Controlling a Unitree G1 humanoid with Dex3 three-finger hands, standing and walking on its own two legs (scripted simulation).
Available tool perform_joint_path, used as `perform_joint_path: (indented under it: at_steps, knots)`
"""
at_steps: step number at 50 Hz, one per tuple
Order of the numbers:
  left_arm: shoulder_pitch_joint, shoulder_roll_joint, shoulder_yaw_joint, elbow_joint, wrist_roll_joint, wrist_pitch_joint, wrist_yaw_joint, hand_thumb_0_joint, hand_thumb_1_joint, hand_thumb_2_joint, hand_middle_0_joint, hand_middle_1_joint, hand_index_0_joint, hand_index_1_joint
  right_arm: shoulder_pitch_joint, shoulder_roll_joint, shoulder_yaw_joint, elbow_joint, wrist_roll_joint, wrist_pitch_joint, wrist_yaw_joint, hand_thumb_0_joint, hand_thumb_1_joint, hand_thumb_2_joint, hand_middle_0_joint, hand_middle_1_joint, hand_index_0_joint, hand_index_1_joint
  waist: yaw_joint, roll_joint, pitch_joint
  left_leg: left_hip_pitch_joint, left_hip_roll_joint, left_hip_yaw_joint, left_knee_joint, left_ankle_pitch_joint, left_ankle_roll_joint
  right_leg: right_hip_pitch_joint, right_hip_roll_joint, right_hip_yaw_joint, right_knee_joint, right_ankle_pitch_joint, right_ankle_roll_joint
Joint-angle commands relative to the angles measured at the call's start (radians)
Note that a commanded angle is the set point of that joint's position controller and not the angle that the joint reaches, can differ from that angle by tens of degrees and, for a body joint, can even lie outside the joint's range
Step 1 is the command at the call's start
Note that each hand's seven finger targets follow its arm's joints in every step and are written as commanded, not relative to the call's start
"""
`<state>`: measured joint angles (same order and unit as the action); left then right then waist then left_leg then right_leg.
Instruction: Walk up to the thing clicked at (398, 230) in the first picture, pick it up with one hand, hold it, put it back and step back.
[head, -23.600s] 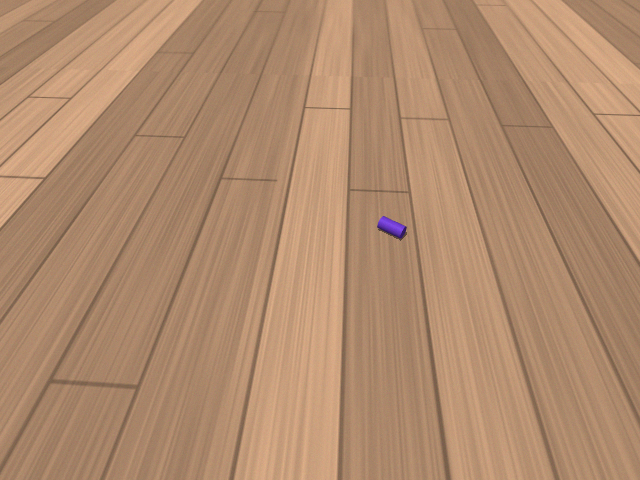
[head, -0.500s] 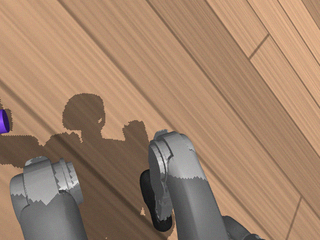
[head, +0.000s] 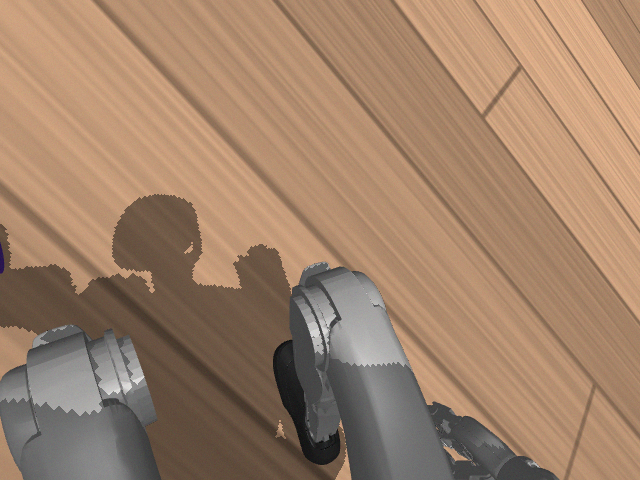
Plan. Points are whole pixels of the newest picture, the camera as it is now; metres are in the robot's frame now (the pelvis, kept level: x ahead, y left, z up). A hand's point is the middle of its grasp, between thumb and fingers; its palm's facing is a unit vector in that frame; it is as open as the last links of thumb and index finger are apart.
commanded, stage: close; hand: left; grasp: from above
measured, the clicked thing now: out of the picture +0.41 +0.33 -0.26
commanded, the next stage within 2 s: none
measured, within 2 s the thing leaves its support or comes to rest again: neither
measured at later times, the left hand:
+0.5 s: hand out of the picture +0.38 +0.32 -0.23, palm faces -0.39 -0.06 -0.92, open 9.0 cm
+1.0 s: hand out of the picture +0.40 +0.34 -0.23, palm faces -0.47 -0.17 -0.87, open 8.5 cm
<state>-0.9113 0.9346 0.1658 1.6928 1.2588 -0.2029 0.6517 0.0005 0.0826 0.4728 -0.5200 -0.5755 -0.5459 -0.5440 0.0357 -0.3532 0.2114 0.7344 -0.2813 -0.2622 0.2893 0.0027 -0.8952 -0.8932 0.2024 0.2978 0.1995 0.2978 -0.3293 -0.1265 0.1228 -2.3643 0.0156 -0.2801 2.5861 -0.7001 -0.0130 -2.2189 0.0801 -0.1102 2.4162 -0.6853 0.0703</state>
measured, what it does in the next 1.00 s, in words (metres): stands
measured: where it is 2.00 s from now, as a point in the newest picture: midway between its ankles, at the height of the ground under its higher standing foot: (233, 460)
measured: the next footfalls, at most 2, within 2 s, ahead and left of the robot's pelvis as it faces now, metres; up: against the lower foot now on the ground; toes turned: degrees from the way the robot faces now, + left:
none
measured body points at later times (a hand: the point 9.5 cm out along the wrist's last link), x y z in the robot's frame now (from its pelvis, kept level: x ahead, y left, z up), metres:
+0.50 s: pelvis +0.00 +0.00 +0.00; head +0.22 +0.14 +0.36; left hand +0.39 +0.32 -0.18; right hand +0.10 -0.26 -0.06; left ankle +0.07 +0.13 -0.26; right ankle +0.12 -0.14 -0.26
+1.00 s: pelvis +0.00 +0.00 +0.00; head +0.25 +0.13 +0.35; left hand +0.42 +0.35 -0.18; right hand +0.08 -0.26 -0.07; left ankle +0.07 +0.13 -0.26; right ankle +0.12 -0.14 -0.26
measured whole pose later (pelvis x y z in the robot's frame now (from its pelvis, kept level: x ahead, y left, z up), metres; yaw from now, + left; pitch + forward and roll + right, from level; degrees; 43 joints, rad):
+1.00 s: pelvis +0.00 +0.00 +0.00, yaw +0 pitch +25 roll -14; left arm -0.87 0.97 0.16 1.63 1.28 -0.33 0.56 -0.01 0.32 0.19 -0.72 -0.29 -0.81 -0.28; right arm 0.05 -0.32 0.24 0.73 -0.31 -0.21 0.29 0.00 -0.90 -0.89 0.20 0.30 0.20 0.30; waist -0.31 -0.11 0.15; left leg -2.34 0.01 -0.29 2.60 -0.72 -0.03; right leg -2.20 0.07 -0.12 2.43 -0.70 0.09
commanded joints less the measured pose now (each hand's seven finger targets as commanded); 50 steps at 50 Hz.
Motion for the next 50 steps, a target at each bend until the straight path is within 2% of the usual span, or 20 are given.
perform_joint_path:
  at_steps: [1,3,6,8,11,12,14,16,19,22,25,28,30,32,34,35,37,40,44,50]
  knots:
    - [-0.171,0.239,0.003,-0.118,-0.026,-0.052,-0.070,0.000,0.189,0.407,-0.576,-0.538,-0.610,-0.502,0.142,-0.295,-0.082,-0.004,-0.002,0.012,-0.019,0.000,-0.894,-0.900,0.199,0.300,0.199,0.300,-0.011,0.515,-0.613,0.525,0.018,0.120,-0.289,0.181,0.004,0.300,0.016,-0.154,-0.175,0.238,-0.083]
    - [-0.152,0.212,-0.025,-0.156,-0.031,-0.093,-0.107,0.000,0.188,0.421,-0.584,-0.532,-0.614,-0.499,0.142,-0.282,-0.077,0.004,-0.006,0.027,-0.022,0.000,-0.893,-0.899,0.199,0.300,0.199,0.300,-0.006,0.528,-0.632,0.544,0.018,0.124,-0.285,0.210,0.001,0.323,0.019,-0.156,-0.180,0.261,-0.082]
    - [-0.143,0.177,-0.074,-0.205,-0.020,-0.157,-0.134,0.000,0.231,0.414,-0.617,-0.519,-0.648,-0.486,0.165,-0.287,-0.066,0.003,-0.010,0.048,-0.024,0.000,-0.893,-0.898,0.199,0.300,0.199,0.300,-0.026,0.514,-0.637,0.576,0.019,0.120,-0.262,0.279,-0.003,0.348,0.021,-0.169,-0.178,0.316,-0.079]
    - [-0.136,0.184,-0.061,-0.219,-0.015,-0.199,-0.122,0.000,0.266,0.420,-0.654,-0.488,-0.679,-0.461,0.176,-0.295,-0.059,0.001,-0.007,0.067,-0.029,0.000,-0.891,-0.897,0.199,0.300,0.199,0.300,-0.023,0.477,-0.642,0.565,0.018,0.113,-0.249,0.302,-0.001,0.363,0.022,-0.177,-0.185,0.335,-0.085]
    - [-0.116,0.132,-0.084,-0.192,0.000,-0.244,-0.091,0.000,0.320,0.420,-0.682,-0.487,-0.710,-0.457,0.168,-0.284,-0.038,-0.008,-0.019,0.084,-0.027,0.000,-0.886,-0.895,0.200,0.300,0.199,0.300,-0.036,0.446,-0.619,0.576,0.020,0.104,-0.242,0.298,0.002,0.348,0.024,-0.192,-0.178,0.332,-0.083]
    - [-0.119,0.192,-0.049,-0.205,0.017,-0.259,-0.064,0.000,0.337,0.409,-0.687,-0.487,-0.718,-0.453,0.167,-0.287,-0.036,-0.001,-0.013,0.092,-0.032,0.000,-0.884,-0.894,0.200,0.300,0.200,0.300,-0.015,0.454,-0.631,0.573,0.023,0.106,-0.253,0.283,0.005,0.350,0.027,-0.186,-0.183,0.326,-0.078]
    - [-0.117,0.196,-0.044,-0.192,0.048,-0.269,-0.016,0.000,0.408,0.390,-0.732,-0.472,-0.768,-0.434,0.150,-0.292,-0.041,-0.012,-0.023,0.095,-0.032,0.000,-0.883,-0.894,0.200,0.300,0.200,0.300,-0.014,0.445,-0.610,0.565,0.020,0.116,-0.250,0.253,0.006,0.328,0.027,-0.185,-0.178,0.303,-0.078]
    - [-0.095,0.230,-0.023,-0.182,0.095,-0.257,0.051,0.000,0.397,0.311,-0.722,-0.410,-0.759,-0.370,0.138,-0.301,-0.052,0.016,-0.035,0.101,-0.035,0.000,-0.881,-0.894,0.200,0.300,0.200,0.300,0.003,0.460,-0.587,0.557,0.021,0.120,-0.271,0.198,0.004,0.305,0.033,-0.180,-0.187,0.250,-0.080]
    - [-0.093,0.232,-0.045,-0.195,0.144,-0.215,0.132,0.000,0.381,0.282,-0.705,-0.380,-0.741,-0.341,0.101,-0.292,-0.069,0.036,-0.039,0.094,-0.046,0.000,-0.875,-0.892,0.200,0.299,0.200,0.300,0.000,0.450,-0.551,0.536,0.030,0.131,-0.295,0.119,-0.004,0.279,0.042,-0.171,-0.208,0.164,-0.085]
    - [-0.136,0.159,-0.102,-0.192,0.132,-0.144,0.180,0.000,0.388,0.265,-0.715,-0.359,-0.750,-0.321,0.076,-0.278,-0.081,0.031,-0.037,0.065,-0.044,0.000,-0.877,-0.892,0.200,0.299,0.200,0.299,-0.026,0.445,-0.533,0.510,0.034,0.139,-0.305,0.071,-0.010,0.259,0.043,-0.150,-0.232,0.117,-0.087]
    - [-0.181,0.155,-0.111,-0.198,0.093,-0.074,0.203,0.000,0.418,0.241,-0.751,-0.313,-0.782,-0.278,0.093,-0.285,-0.094,0.040,-0.028,0.042,-0.034,0.000,-0.877,-0.892,0.200,0.299,0.199,0.299,-0.030,0.457,-0.536,0.480,0.029,0.139,-0.302,0.049,-0.002,0.228,0.031,-0.142,-0.243,0.107,-0.085]
    - [-0.208,0.143,-0.110,-0.174,0.050,-0.019,0.191,0.000,0.412,0.248,-0.752,-0.296,-0.779,-0.266,0.094,-0.290,-0.101,0.045,-0.009,0.022,-0.025,0.000,-0.878,-0.893,0.200,0.300,0.200,0.300,-0.019,0.462,-0.565,0.491,0.032,0.121,-0.300,0.060,0.003,0.205,0.022,-0.140,-0.221,0.136,-0.086]
    - [-0.222,0.135,-0.110,-0.148,0.029,0.003,0.163,0.000,0.401,0.247,-0.747,-0.300,-0.774,-0.269,0.114,-0.303,-0.101,0.027,-0.003,0.008,-0.016,0.000,-0.881,-0.894,0.200,0.300,0.200,0.300,-0.029,0.473,-0.570,0.502,0.029,0.120,-0.295,0.087,0.008,0.207,0.017,-0.140,-0.210,0.171,-0.085]
    - [-0.251,0.212,-0.056,-0.168,0.023,0.007,0.138,0.000,0.420,0.238,-0.771,-0.287,-0.797,-0.258,0.103,-0.319,-0.104,0.009,0.008,-0.005,-0.016,0.000,-0.882,-0.894,0.200,0.300,0.200,0.300,-0.010,0.472,-0.595,0.506,0.027,0.116,-0.296,0.122,0.008,0.214,0.012,-0.144,-0.198,0.199,-0.086]
    - [-0.218,0.246,-0.013,-0.113,0.014,0.008,0.098,0.000,0.429,0.232,-0.782,-0.294,-0.809,-0.264,0.123,-0.319,-0.100,0.014,0.013,-0.013,-0.011,0.000,-0.886,-0.896,0.200,0.300,0.199,0.300,-0.004,0.470,-0.587,0.504,0.025,0.119,-0.284,0.147,0.008,0.237,0.009,-0.142,-0.180,0.220,-0.086]
    - [-0.214,0.262,0.010,-0.107,0.014,0.000,0.083,0.000,0.424,0.238,-0.778,-0.300,-0.805,-0.270,0.143,-0.320,-0.099,0.017,0.007,-0.009,-0.012,0.000,-0.885,-0.896,0.200,0.300,0.199,0.300,-0.004,0.483,-0.604,0.505,0.023,0.126,-0.290,0.167,0.008,0.263,0.016,-0.140,-0.187,0.228,-0.088]
    - [-0.192,0.253,0.017,-0.086,0.008,-0.013,0.042,0.000,0.437,0.229,-0.776,-0.324,-0.810,-0.287,0.136,-0.300,-0.085,0.012,0.004,-0.011,-0.010,0.000,-0.886,-0.896,0.200,0.300,0.199,0.300,-0.001,0.457,-0.596,0.486,0.018,0.130,-0.277,0.164,0.013,0.275,0.014,-0.141,-0.184,0.226,-0.085]
    - [-0.158,0.262,0.026,-0.085,0.003,-0.047,-0.013,0.000,0.425,0.251,-0.781,-0.333,-0.810,-0.302,0.143,-0.316,-0.097,0.007,-0.004,-0.002,-0.015,0.000,-0.891,-0.898,0.199,0.300,0.199,0.300,0.004,0.516,-0.600,0.519,0.016,0.129,-0.299,0.178,0.008,0.284,0.014,-0.149,-0.180,0.229,-0.083]
    - [-0.148,0.235,-0.015,-0.120,0.016,-0.104,-0.069,0.000,0.480,0.277,-0.825,-0.337,-0.852,-0.308,0.148,-0.282,-0.071,-0.003,-0.013,0.026,-0.012,0.000,-0.889,-0.897,0.199,0.300,0.199,0.300,-0.011,0.484,-0.602,0.510,0.014,0.134,-0.268,0.195,0.011,0.314,0.014,-0.153,-0.178,0.254,-0.080]
    - [-0.098,0.225,0.003,-0.135,0.021,-0.189,-0.055,0.000,0.516,0.259,-0.859,-0.293,-0.883,-0.268,0.167,-0.290,-0.056,-0.010,-0.024,0.073,-0.029,0.000,-0.886,-0.896,0.199,0.300,0.199,0.300,-0.005,0.430,-0.605,0.499,0.015,0.125,-0.256,0.218,0.012,0.329,0.023,-0.167,-0.192,0.268,-0.082]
